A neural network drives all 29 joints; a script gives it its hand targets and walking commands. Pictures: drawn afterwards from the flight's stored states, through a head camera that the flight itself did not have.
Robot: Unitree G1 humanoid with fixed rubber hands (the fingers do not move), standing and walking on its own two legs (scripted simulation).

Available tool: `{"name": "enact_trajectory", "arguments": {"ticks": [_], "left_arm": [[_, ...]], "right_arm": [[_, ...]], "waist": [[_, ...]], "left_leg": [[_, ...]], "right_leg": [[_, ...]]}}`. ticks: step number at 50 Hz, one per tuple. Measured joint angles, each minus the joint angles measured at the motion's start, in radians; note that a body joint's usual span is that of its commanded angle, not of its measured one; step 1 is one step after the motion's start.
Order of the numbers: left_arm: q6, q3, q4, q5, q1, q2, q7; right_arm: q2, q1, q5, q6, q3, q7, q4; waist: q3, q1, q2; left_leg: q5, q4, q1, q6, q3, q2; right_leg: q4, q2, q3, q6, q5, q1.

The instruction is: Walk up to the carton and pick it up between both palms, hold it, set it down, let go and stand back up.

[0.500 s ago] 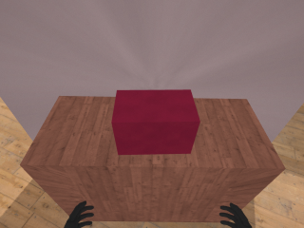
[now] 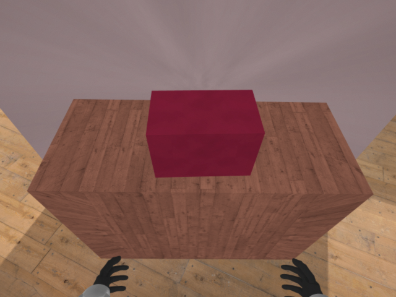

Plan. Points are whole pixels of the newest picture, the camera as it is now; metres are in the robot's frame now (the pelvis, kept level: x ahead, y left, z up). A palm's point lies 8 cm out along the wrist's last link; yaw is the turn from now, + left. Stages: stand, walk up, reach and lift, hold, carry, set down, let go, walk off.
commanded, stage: set down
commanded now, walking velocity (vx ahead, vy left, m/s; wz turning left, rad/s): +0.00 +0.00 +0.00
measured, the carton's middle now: (202, 134) +0.53 +0.02 -0.02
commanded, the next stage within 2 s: let go in 0.34 s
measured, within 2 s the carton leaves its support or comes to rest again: neither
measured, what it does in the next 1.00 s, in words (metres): stands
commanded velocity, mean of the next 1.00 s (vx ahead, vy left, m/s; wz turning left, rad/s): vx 0.00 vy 0.00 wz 0.00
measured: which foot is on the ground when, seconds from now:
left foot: down 0.00-1.00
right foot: down 0.00-1.00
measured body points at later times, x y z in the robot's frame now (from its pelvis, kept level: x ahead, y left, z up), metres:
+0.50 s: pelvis +0.00 +0.00 +0.00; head +0.02 +0.02 +0.45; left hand +0.17 +0.23 -0.10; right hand +0.16 -0.22 -0.10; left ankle +0.02 +0.11 -0.74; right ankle +0.01 -0.09 -0.74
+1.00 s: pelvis +0.00 +0.01 +0.00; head +0.02 +0.03 +0.45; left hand +0.18 +0.24 -0.08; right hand +0.17 -0.22 -0.09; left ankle +0.02 +0.11 -0.74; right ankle +0.01 -0.09 -0.74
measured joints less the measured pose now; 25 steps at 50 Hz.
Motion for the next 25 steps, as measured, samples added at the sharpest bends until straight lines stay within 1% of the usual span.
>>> {"name": "enact_trajectory", "arguments": {"ticks": [4, 12, 20, 25], "left_arm": [[0.019, -0.005, -0.019, 0.011, 0.001, -0.009, 0.014], [0.058, -0.005, -0.025, 0.019, -0.002, -0.021, 0.016], [0.078, -0.005, -0.052, 0.022, -0.008, -0.015, 0.012], [0.087, -0.011, -0.094, 0.028, 0.015, -0.016, 0.009]], "right_arm": [[-0.004, -0.005, 0.004, -0.005, -0.005, 0.007, 0.004], [-0.022, -0.003, -0.007, 0.019, -0.011, 0.014, 0.000], [-0.024, -0.007, -0.011, 0.041, -0.017, 0.024, -0.033], [-0.027, 0.000, -0.008, 0.041, -0.021, 0.037, -0.041]], "waist": [[-0.001, -0.001, 0.007], [0.000, -0.003, 0.019], [0.013, -0.001, 0.009], [0.018, 0.003, 0.004]], "left_leg": [[0.003, -0.002, -0.004, 0.002, 0.006, 0.001], [0.006, -0.014, 0.016, 0.007, 0.016, 0.000], [0.012, -0.028, 0.038, 0.008, 0.020, 0.000], [0.016, -0.041, 0.055, 0.007, 0.022, 0.000]], "right_leg": [[-0.004, 0.001, 0.007, 0.002, 0.006, -0.005], [-0.013, 0.000, 0.016, 0.006, 0.011, 0.011], [-0.024, 0.000, 0.020, 0.006, 0.018, 0.030], [-0.039, 0.001, 0.022, 0.006, 0.023, 0.047]]}}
